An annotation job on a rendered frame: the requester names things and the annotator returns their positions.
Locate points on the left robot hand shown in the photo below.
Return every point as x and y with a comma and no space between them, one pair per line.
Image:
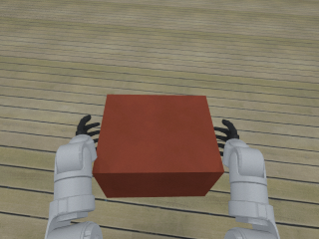
82,128

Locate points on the robot left upper arm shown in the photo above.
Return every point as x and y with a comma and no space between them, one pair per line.
82,230

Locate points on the carton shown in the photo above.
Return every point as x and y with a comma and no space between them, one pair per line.
156,146

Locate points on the robot left forearm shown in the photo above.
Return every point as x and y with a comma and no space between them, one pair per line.
73,195

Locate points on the robot right upper arm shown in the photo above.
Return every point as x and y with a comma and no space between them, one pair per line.
246,233

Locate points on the right robot hand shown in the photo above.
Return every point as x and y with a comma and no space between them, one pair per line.
231,133

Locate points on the robot right forearm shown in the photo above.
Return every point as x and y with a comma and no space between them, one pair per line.
249,201

